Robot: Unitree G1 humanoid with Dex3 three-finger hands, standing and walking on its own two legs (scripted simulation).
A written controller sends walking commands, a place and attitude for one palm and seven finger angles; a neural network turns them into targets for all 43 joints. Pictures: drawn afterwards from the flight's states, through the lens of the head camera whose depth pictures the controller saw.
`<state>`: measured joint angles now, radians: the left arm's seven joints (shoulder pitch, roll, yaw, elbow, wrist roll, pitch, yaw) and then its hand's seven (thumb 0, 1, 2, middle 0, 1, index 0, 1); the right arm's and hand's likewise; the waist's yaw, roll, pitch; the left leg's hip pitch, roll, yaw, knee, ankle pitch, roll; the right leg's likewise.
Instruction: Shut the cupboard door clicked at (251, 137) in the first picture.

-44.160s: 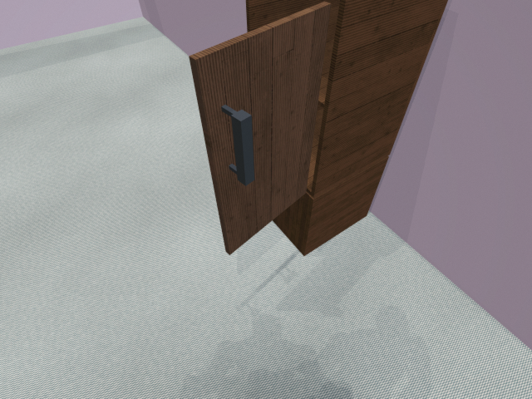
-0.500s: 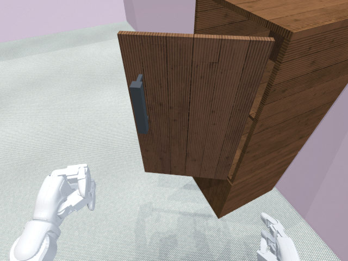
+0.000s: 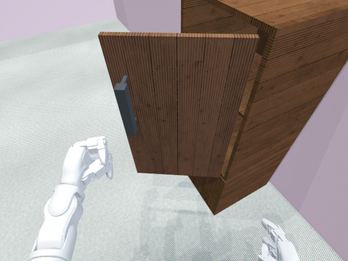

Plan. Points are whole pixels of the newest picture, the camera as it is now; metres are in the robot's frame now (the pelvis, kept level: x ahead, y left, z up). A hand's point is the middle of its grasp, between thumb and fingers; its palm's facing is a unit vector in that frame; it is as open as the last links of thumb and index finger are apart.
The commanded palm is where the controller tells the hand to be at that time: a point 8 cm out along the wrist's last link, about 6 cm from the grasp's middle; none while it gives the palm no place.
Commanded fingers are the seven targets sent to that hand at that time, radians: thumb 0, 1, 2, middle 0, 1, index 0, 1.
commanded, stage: bring the fist close to the handle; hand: left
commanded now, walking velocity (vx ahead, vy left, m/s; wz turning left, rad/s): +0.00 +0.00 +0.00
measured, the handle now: (128, 106) +0.49 +0.15 +0.09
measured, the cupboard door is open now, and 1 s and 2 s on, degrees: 57 57 40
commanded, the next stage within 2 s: push the door shut along its arc in 0.90 s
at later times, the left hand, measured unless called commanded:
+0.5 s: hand (133, 135) +0.38 +0.12 +0.09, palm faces -0.03 -1.00 -0.03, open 3.1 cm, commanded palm +0.36 +0.17 +0.09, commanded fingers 0.00 0.90 0.90 -1.30 -1.50 -1.30 -1.50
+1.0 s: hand (130, 136) +0.38 +0.12 +0.09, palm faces -0.02 -1.00 -0.02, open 3.1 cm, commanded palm +0.35 +0.18 +0.09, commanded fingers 0.00 0.90 0.90 -1.30 -1.50 -1.30 -1.50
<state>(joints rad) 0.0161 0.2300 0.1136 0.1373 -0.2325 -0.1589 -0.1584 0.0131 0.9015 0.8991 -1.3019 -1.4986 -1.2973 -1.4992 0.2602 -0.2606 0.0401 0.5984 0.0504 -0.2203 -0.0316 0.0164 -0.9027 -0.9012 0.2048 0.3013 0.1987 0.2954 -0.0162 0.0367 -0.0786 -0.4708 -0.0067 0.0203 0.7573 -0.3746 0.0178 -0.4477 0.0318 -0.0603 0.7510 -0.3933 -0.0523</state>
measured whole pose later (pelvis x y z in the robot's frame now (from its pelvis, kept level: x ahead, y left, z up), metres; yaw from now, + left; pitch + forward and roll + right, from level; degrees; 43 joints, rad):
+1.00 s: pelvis +0.00 +0.00 +0.00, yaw -2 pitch +6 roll +0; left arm -0.35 0.19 0.10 0.56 -0.17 -0.28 -0.04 0.01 0.90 0.90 -1.30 -1.50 -1.30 -1.50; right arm 0.28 -0.25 0.01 0.64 0.05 -0.06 0.00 0.01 -0.91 -0.90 0.20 0.30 0.20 0.30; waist -0.05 0.02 -0.07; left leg -0.48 0.00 0.05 0.72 -0.35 0.02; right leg -0.47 0.04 -0.03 0.72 -0.36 -0.05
